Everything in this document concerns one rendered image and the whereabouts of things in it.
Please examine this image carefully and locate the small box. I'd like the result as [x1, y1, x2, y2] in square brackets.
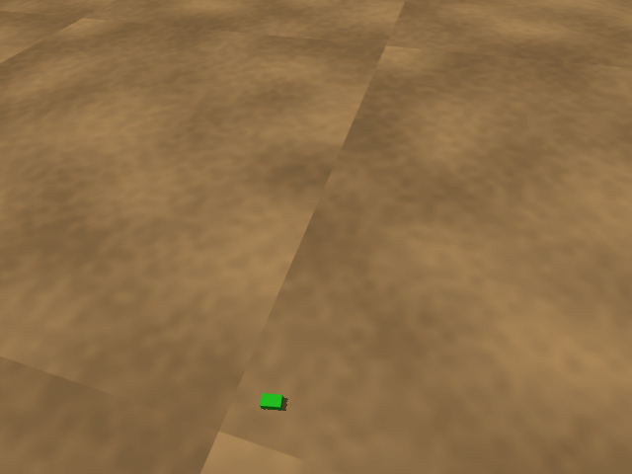
[260, 393, 283, 410]

